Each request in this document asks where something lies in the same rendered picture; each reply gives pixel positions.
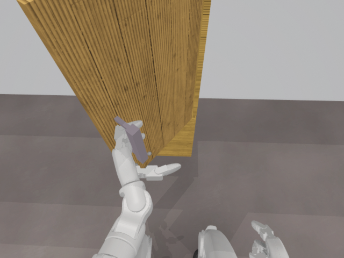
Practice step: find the handle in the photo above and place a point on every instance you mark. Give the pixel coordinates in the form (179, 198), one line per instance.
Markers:
(135, 138)

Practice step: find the robot right thigh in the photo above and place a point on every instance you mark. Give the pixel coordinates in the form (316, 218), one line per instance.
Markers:
(214, 244)

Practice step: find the robot left thigh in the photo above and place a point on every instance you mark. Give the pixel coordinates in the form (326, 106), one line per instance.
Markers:
(145, 248)

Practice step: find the left robot hand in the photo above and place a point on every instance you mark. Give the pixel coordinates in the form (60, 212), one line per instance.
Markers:
(125, 165)

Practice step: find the robot thigh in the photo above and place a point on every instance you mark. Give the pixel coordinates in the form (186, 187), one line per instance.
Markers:
(145, 248)
(214, 244)

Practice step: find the cupboard door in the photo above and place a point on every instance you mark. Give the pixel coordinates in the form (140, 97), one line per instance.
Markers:
(135, 59)

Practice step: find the robot left forearm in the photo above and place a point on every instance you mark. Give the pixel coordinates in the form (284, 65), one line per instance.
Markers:
(126, 234)

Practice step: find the right robot hand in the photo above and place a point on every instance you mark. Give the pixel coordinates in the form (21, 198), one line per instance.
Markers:
(273, 248)

